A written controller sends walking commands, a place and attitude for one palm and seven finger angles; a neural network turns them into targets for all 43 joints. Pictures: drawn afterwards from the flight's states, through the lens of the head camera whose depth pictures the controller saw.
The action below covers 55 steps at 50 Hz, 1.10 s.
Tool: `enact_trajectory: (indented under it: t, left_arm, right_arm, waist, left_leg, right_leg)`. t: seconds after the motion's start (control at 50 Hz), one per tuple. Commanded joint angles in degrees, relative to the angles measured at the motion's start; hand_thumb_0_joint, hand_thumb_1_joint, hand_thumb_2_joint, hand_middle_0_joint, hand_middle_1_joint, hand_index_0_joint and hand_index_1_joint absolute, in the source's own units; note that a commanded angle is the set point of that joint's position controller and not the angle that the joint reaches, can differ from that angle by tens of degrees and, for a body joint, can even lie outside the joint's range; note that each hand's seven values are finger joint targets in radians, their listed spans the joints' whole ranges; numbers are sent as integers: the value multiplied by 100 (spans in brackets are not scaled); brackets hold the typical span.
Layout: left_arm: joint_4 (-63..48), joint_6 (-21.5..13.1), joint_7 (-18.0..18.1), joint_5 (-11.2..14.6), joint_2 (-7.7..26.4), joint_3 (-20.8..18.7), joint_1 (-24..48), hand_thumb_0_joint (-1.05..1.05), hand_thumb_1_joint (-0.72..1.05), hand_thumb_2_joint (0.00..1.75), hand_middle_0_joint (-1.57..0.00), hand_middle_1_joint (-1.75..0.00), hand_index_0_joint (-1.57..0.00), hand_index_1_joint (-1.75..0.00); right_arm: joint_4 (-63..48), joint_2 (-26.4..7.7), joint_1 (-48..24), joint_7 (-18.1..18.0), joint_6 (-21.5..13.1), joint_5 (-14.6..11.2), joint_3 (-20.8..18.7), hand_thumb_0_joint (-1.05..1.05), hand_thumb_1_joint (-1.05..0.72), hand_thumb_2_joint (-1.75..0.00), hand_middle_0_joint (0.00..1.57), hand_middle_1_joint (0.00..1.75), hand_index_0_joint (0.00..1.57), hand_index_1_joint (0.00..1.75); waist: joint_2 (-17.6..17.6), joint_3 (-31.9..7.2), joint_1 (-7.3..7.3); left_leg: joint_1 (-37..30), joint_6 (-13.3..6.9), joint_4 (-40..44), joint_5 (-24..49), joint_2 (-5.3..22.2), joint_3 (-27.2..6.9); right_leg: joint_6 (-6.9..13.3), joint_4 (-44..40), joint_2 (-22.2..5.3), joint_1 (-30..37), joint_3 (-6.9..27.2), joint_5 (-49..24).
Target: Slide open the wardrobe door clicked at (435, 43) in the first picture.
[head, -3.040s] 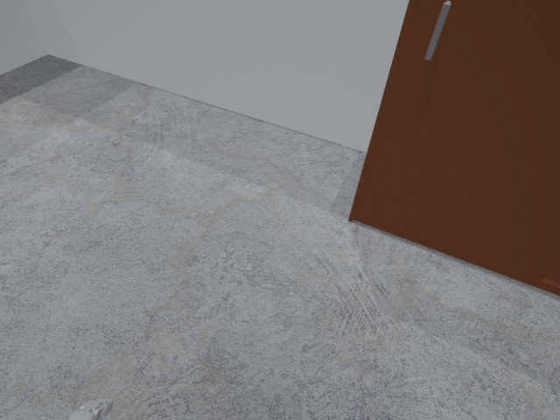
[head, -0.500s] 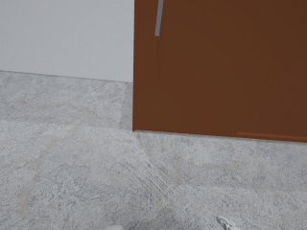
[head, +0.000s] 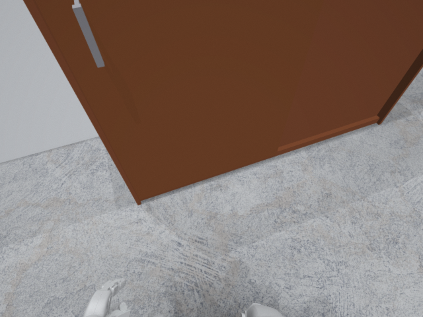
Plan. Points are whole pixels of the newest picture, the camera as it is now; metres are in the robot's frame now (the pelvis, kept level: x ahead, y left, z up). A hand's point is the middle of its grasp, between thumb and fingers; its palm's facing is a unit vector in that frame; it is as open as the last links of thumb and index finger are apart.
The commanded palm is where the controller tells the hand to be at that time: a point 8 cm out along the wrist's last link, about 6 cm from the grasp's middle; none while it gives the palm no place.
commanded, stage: turn to face it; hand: left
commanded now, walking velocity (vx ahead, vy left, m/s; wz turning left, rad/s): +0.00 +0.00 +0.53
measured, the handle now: (89, 34) +0.70 +0.30 +0.16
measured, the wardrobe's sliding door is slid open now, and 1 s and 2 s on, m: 0.00 0.00 0.00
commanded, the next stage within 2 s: take the last steps up to it in 0.78 s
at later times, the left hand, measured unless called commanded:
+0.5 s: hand out of the picture +0.04 +0.24 -0.15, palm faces +0.20 -0.96 -0.20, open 7.3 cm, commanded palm none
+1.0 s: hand out of the picture +0.01 +0.17 -0.13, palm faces +0.36 -0.90 -0.24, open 7.3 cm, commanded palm none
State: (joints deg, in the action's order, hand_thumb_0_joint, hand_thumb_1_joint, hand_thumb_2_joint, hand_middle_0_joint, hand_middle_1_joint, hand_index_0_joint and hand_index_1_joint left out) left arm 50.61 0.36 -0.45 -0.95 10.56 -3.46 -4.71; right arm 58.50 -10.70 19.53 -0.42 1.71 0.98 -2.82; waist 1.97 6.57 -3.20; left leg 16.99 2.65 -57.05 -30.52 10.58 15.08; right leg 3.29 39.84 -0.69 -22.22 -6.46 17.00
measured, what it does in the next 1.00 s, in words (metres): steps on the spot, turning left: left foot, then right foot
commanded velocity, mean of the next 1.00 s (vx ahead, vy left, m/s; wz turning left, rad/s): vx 0.04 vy -0.01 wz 0.33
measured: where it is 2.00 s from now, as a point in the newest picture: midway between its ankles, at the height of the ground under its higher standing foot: (207, 284)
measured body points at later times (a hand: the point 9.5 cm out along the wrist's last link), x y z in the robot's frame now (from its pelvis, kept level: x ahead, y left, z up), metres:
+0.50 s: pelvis +0.03 +0.04 +0.03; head +0.06 +0.07 +0.47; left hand +0.03 +0.29 -0.14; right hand +0.09 -0.19 -0.11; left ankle +0.02 +0.13 -0.71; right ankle +0.01 -0.11 -0.64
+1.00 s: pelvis +0.02 -0.03 +0.03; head +0.03 -0.04 +0.48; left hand -0.01 +0.21 -0.11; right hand +0.14 -0.25 -0.13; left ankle -0.05 +0.11 -0.65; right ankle +0.04 -0.12 -0.71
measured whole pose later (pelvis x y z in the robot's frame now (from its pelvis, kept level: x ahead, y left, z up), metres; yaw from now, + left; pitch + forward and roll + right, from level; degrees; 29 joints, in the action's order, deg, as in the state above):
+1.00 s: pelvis +0.02 -0.03 +0.03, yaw +19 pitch -1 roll +1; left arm 56.2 -0.8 1.8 -1.1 8.3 -2.1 -14.0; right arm 58.3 -13.2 12.4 0.7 3.7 1.8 -4.6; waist 2.1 1.6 -0.3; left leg 25.0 2.7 -58.4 -20.0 2.7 0.1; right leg 1.7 25.8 -2.7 -10.0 -8.7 15.2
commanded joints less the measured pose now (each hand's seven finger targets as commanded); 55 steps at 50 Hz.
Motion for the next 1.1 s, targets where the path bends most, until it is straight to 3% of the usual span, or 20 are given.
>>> enact_trajectory:
  t: [0.0, 0.08, 0.18, 0.24, 0.26, 0.28, 0.3, 0.36, 0.44, 0.56, 0.64, 0.7, 0.72, 0.74, 0.76, 0.78, 0.84, 0.88, 1.02, 1.08]
  left_arm:
    - [-69, -44, 257, 12, 1108, -238, -837, 0, 90, 90, -20, -30, -20, -30]
    - [-46, -106, 262, -52, 745, -57, -224, 0, 90, 90, -20, -30, -20, -30]
    - [201, -47, 236, -54, 818, -107, -596, 0, 90, 90, -20, -30, -20, -30]
    - [247, 9, 246, -11, 807, -142, -606, 0, 90, 90, -20, -30, -20, -30]
    - [209, 50, 240, 27, 675, -140, -643, 0, 90, 90, -20, -30, -20, -30]
    - [108, 99, 216, 65, 366, -111, -785, 0, 90, 90, -20, -30, -20, -30]
    - [-35, 114, 212, 58, 298, -74, -575, 0, 90, 90, -20, -30, -20, -30]
    - [98, 130, 166, -44, 462, -169, -456, 0, 90, 90, -20, -30, -20, -30]
    - [254, 75, 143, 3, 387, -123, -585, 0, 90, 90, -20, -30, -20, -30]
    - [193, 122, 177, 33, 360, -82, -414, 0, 90, 90, -20, -30, -20, -30]
    - [280, 110, 195, 55, 377, -65, -757, 0, 90, 90, -20, -30, -20, -30]
    - [452, 32, 226, 52, 472, -82, -1275, 0, 90, 90, -20, -30, -20, -30]
    - [454, -33, 256, 0, 721, -107, -1392, 0, 90, 90, -20, -30, -20, -30]
    - [394, -109, 302, -78, 1309, -205, -1373, 0, 90, 90, -20, -30, -20, -30]
    - [279, -73, 287, -35, 1423, -183, -1306, 0, 90, 90, -20, -30, -20, -30]
    - [189, -48, 285, -41, 1212, -139, -988, 0, 90, 90, -20, -30, -20, -30]
    - [119, -77, 276, -15, 786, -59, -590, 0, 90, 90, -20, -30, -20, -30]
    - [197, -151, 251, -28, 714, -30, -838, 0, 90, 90, -20, -30, -20, -30]
    - [679, -267, 170, -105, 813, -47, -1734, 0, 90, 90, -20, -30, -20, -30]
    - [824, -249, 134, -92, 884, -75, -1695, 0, 90, 90, -20, -30, -20, -30]
  right_arm:
    - [-570, -409, -285, -68, -73, -14, -56, 0, -90, -90, 20, 30, 20, 30]
    - [-120, -169, 402, -55, 37, 15, -8, 0, -90, -90, 20, 30, 20, 30]
    - [-218, -120, -104, -14, -23, -24, 12, 0, -90, -90, 20, 30, 20, 30]
    - [-219, -190, 51, -1, -59, -14, -11, 0, -90, -90, 20, 30, 20, 30]
    - [-186, -340, 243, 14, -101, -4, -41, 0, -90, -90, 20, 30, 20, 30]
    - [-230, -769, 311, 5, -146, 41, -117, 0, -90, -90, 20, 30, 20, 30]
    - [-317, -1072, 271, -22, -123, 84, -183, 0, -90, -90, 20, 30, 20, 30]
    - [-384, -808, -231, -127, -172, 72, -135, 0, -90, -90, 20, 30, 20, 30]
    - [-371, -792, -159, -166, -239, 19, -154, 0, -90, -90, 20, 30, 20, 30]
    - [-330, -953, -87, -134, -161, 38, -232, 0, -90, -90, 20, 30, 20, 30]
    - [-415, -1061, -492, -80, -84, 58, -255, 0, -90, -90, 20, 30, 20, 30]
    - [-481, -997, -739, -38, -48, 6, -264, 0, -90, -90, 20, 30, 20, 30]
    - [-515, -780, -684, -4, -50, -42, -238, 0, -90, -90, 20, 30, 20, 30]
    - [-634, -360, -615, 28, -32, -73, -149, 0, -90, -90, 20, 30, 20, 30]
    - [-730, -609, -889, 11, 33, -21, -224, 0, -90, -90, 20, 30, 20, 30]
    - [-650, -602, -892, 41, 98, 11, -263, 0, -90, -90, 20, 30, 20, 30]
    - [-371, -596, -635, 97, 154, 31, -275, 0, -90, -90, 20, 30, 20, 30]
    - [-293, -492, -566, 95, 113, 33, -220, 0, -90, -90, 20, 30, 20, 30]
    - [-475, -335, -1233, 165, -76, 78, -130, 0, -90, -90, 20, 30, 20, 30]
    - [-347, -237, -878, 139, -184, 55, -77, 0, -90, -90, 20, 30, 20, 30]
  waist:
    - [-968, -1340, 454]
    - [-677, -946, -39]
    - [-1090, -563, 308]
    - [-793, -560, 219]
    - [-102, -608, 145]
    - [1363, -501, 170]
    - [1850, -344, 98]
    - [1082, -422, 238]
    - [364, -1043, 191]
    - [612, -1059, 37]
    - [903, -915, 201]
    - [524, -952, 470]
    - [-170, -1045, 498]
    - [-1864, -952, 463]
    - [-1764, -725, 587]
    - [-1234, -510, 428]
    - [-1186, -121, 170]
    - [-1080, -335, 228]
    - [-1082, -235, 669]
    - [-1108, -344, 535]
  left_leg:
    - [1513, 83, -1666, 241, -178, -1273]
    - [494, 48, -448, 809, -331, -1223]
    - [394, 19, 1080, 704, -579, -979]
    - [-240, -13, 2265, 1467, -594, -936]
    - [-566, -114, 2973, 2061, -378, -1304]
    - [-518, -554, 3697, 2933, 629, -2856]
    - [-237, -1155, 4300, 3377, 1328, -3752]
    - [-267, -1127, 4275, 2862, 756, -3117]
    - [-1391, -1136, 3752, 4735, 434, -2379]
    - [-1453, -1273, 3674, 4728, 456, -2608]
    - [-761, -1212, 3701, 3965, 342, -2782]
    - [56, -851, 3298, 2988, -8, -2649]
    - [533, -531, 2734, 2261, -390, -2330]
    - [1425, -97, 1568, 536, -1169, -1501]
    - [1253, -122, 607, -260, -1073, -1710]
    - [1196, -138, -76, 70, -1043, -1860]
    - [1360, -59, -907, 880, -867, -1698]
    - [1321, 23, -717, 1085, -849, -1572]
    - [1027, -80, 1226, 672, -621, -1106]
    - [257, -195, 2203, 648, -718, -887]
  right_leg:
    - [838, -1790, -1787, 1793, 1930, -3305]
    - [504, -2107, -1318, 444, 735, -1962]
    - [524, -2115, -1490, 728, 691, -1332]
    - [238, -1543, -1505, 559, 449, -1072]
    - [-30, -954, -1311, 278, 197, -646]
    - [-448, -11, -624, -324, -202, 548]
    - [-611, 1102, -252, -616, -72, 1703]
    - [-561, 2366, -420, -906, 562, 925]
    - [-713, 2110, -386, -952, 523, 623]
    - [-780, 1090, -290, -527, 481, 963]
    - [-680, 134, -142, 251, 390, 760]
    - [-651, -1447, -147, 1460, 318, -505]
    - [-524, -2101, -700, 1996, 835, -663]
    - [-10, -2550, -2119, 2236, 2359, -1072]
    - [473, -2621, -2651, 1276, 2477, -1170]
    - [546, -2702, -2321, 812, 2050, -636]
    - [223, -2566, -1626, 636, 1175, -877]
    - [194, -2444, -1473, 1109, 863, -1272]
    - [531, -2971, -1710, 1528, 1364, 709]
    - [542, -2783, -1576, 1338, 1226, 772]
